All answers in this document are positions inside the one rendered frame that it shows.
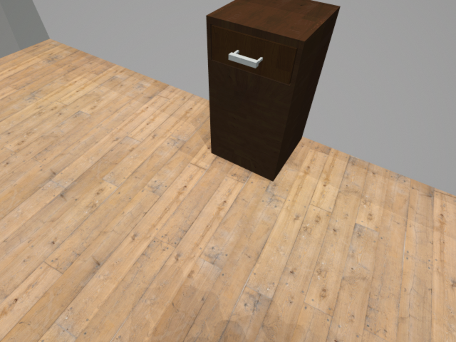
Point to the cabinet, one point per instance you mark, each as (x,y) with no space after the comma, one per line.
(256,122)

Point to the handle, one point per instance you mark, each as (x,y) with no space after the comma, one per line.
(244,60)

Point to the drawer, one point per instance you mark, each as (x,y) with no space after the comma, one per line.
(278,59)

